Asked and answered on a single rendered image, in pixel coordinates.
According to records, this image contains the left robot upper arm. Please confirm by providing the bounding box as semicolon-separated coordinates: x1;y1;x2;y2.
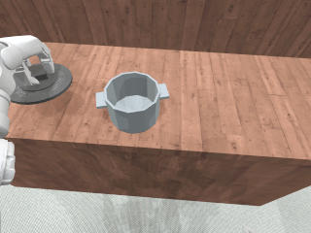
0;139;16;233

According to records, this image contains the knob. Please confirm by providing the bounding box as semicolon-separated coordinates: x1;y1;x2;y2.
27;64;48;81

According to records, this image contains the pot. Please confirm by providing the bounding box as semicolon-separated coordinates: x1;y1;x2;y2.
95;71;170;134

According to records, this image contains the left robot forearm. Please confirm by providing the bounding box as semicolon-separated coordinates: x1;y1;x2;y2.
0;39;23;139

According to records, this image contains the lid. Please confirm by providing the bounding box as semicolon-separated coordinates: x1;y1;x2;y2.
10;63;73;105

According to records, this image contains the left robot hand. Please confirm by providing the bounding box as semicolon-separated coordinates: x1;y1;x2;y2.
0;35;54;87

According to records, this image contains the table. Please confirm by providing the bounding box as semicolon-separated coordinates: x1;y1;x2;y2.
0;0;311;207

